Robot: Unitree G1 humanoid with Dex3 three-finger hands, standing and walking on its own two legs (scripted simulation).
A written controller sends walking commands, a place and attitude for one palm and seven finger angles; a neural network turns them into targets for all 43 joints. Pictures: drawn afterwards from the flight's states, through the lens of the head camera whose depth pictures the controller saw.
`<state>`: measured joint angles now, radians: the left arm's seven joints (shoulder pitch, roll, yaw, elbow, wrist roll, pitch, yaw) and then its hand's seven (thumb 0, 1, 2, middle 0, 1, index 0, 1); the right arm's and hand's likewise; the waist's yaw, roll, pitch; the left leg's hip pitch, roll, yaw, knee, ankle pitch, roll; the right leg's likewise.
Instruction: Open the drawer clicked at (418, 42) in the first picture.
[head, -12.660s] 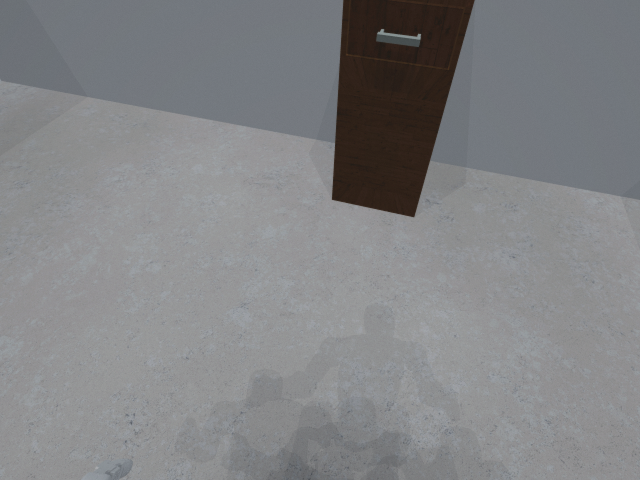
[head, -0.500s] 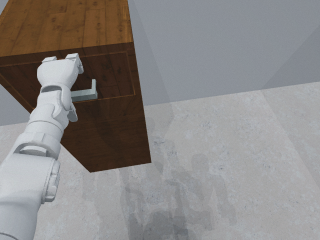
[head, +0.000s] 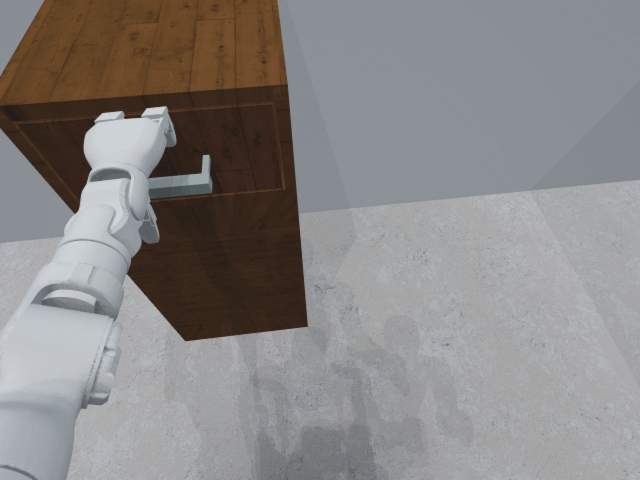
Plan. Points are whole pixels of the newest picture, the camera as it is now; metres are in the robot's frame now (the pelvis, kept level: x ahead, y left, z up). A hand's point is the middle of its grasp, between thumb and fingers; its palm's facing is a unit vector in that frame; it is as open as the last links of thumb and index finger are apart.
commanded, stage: move the hooked fingers above the handle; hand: left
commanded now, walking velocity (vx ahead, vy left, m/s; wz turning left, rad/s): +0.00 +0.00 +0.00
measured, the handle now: (166, 176) +0.55 +0.22 +0.02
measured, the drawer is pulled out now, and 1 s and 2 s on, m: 0.00 0.00 0.00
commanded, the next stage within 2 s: lower the fingers behind the handle in 1.40 s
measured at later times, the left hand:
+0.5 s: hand (146, 183) +0.49 +0.22 +0.08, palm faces -0.10 -0.02 -0.99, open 13.9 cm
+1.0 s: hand (172, 183) +0.49 +0.18 +0.07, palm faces -0.10 -0.04 -0.99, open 13.9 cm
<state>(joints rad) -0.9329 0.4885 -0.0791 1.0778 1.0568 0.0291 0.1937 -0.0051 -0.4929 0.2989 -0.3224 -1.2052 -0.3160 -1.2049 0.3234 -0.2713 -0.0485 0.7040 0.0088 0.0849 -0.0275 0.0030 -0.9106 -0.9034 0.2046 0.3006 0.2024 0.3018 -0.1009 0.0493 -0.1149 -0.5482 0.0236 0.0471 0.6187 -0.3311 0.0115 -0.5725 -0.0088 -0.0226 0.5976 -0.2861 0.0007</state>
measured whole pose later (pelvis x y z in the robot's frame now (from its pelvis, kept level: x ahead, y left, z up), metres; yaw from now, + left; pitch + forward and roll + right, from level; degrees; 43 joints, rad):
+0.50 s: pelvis +0.01 +0.00 +0.00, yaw +0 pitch +15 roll -1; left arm -0.88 0.49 -0.11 1.01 1.02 0.00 0.12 -0.01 -0.49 0.30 -0.32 -1.20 -0.32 -1.20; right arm 0.36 -0.26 -0.05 0.72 0.01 0.10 -0.04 0.00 -0.91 -0.90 0.21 0.30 0.20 0.30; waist -0.09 0.06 -0.11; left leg -0.52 0.02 0.04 0.61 -0.34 0.01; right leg -0.54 -0.01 -0.03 0.58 -0.29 0.00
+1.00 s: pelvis +0.01 +0.00 +0.00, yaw +1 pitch +14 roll -1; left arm -0.89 0.44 -0.15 0.97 1.02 -0.06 0.11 -0.01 -0.49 0.30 -0.32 -1.21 -0.32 -1.20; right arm 0.34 -0.25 -0.05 0.73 0.01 0.09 -0.05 0.00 -0.91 -0.90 0.21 0.30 0.20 0.30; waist -0.09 0.05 -0.11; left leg -0.53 0.02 0.02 0.63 -0.35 0.01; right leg -0.54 -0.01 -0.04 0.59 -0.30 0.00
